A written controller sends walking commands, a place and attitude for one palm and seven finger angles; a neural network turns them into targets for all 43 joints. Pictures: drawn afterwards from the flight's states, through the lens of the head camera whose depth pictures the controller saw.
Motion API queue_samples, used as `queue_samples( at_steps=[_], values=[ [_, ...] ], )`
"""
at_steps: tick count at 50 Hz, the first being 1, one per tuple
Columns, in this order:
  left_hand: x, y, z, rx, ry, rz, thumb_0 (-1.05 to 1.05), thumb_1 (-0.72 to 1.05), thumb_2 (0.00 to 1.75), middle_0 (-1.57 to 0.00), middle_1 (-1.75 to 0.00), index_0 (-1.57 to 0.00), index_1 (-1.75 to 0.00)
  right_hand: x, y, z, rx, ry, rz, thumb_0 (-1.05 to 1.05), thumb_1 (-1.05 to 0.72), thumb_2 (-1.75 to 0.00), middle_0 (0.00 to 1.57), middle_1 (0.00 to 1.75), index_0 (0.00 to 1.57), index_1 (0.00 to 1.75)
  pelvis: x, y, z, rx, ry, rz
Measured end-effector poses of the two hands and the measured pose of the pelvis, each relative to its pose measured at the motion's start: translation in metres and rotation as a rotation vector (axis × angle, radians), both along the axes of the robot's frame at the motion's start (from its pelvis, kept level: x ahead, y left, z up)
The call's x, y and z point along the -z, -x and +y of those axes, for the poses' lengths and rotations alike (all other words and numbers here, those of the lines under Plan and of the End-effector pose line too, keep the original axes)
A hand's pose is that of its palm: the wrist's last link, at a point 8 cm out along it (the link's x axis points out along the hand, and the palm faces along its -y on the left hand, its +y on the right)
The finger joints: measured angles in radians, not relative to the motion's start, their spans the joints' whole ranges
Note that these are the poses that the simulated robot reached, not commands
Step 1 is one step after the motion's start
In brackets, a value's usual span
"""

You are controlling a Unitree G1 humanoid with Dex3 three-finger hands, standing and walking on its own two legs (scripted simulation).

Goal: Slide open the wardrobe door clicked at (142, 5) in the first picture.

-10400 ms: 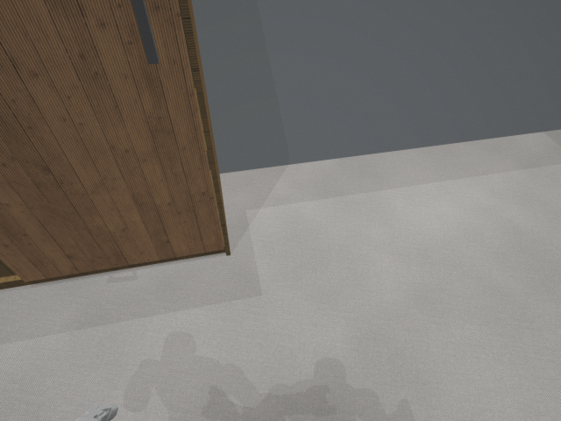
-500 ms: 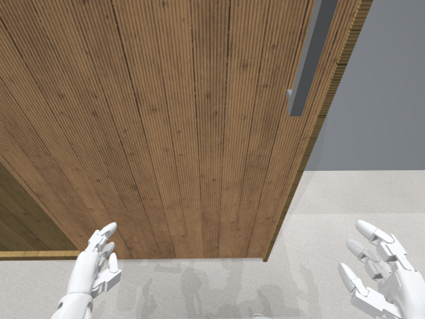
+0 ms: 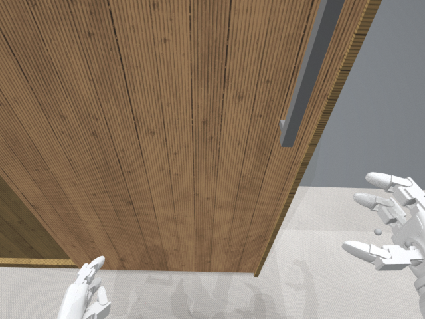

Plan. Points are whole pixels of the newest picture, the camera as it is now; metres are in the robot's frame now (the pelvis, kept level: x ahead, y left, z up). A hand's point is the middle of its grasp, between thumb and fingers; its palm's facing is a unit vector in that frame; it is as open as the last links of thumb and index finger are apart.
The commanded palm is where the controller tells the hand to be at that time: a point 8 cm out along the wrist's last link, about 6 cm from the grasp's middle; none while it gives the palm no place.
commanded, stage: raise the hand with hooked fingers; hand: right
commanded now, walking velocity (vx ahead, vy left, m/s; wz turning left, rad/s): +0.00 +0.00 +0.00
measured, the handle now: (304, 68) +0.44 -0.14 +0.28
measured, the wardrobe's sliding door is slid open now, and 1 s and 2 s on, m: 0.00 0.00 0.00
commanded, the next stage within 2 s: move the hooked fingers beside the handle in 1.10 s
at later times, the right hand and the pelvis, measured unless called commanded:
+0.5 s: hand out of the picture +0.24 -0.28 +0.26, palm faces +0.13 +0.99 -0.10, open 13.9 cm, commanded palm +0.20 -0.32 +0.27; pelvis -0.02 +0.00 +0.02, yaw -2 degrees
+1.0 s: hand out of the picture +0.25 -0.28 +0.27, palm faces +0.12 +0.99 -0.09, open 14.0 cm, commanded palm +0.20 -0.32 +0.29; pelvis -0.03 +0.00 +0.02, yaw -1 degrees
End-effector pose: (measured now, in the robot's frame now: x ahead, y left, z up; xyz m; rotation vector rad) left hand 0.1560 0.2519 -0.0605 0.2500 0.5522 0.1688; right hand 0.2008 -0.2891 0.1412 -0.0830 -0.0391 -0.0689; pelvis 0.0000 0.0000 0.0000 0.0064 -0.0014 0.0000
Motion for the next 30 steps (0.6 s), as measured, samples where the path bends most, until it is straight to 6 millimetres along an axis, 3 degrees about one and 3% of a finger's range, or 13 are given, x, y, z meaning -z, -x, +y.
queue_samples(
  at_steps=[11,18,23,30],
  values=[
    [-0.033,-0.048,-0.047,0.104,0.036,-0.103,0.02,0.90,0.90,-0.20,-0.30,-0.20,-0.30,-0.057,-0.009,-0.025,0.027,0.021,-0.070,0.00,0.33,-0.37,0.29,1.09,0.29,1.09,-0.012,0.002,-0.009,0.012,-0.006,-0.066],
    [-0.037,-0.057,-0.073,0.168,0.086,-0.096,0.02,0.90,0.90,-0.20,-0.30,-0.20,-0.30,-0.091,-0.009,-0.037,0.039,0.021,-0.053,0.00,0.45,-0.32,0.30,1.17,0.30,1.17,-0.016,0.011,-0.008,0.024,-0.004,-0.094],
    [-0.036,-0.052,-0.073,0.184,0.092,-0.068,0.02,0.90,0.90,-0.20,-0.30,-0.20,-0.30,-0.112,-0.009,-0.044,0.050,0.020,-0.045,-0.01,0.48,-0.30,0.30,1.19,0.30,1.19,-0.018,0.018,-0.004,0.030,-0.003,-0.104],
    [-0.032,-0.037,-0.054,0.161,0.072,-0.032,0.02,0.90,0.90,-0.20,-0.30,-0.20,-0.30,-0.143,-0.011,-0.047,0.048,0.024,-0.059,-0.01,0.50,-0.30,0.30,1.20,0.30,1.20,-0.018,0.028,0.002,0.033,-0.005,-0.114]
  ],
)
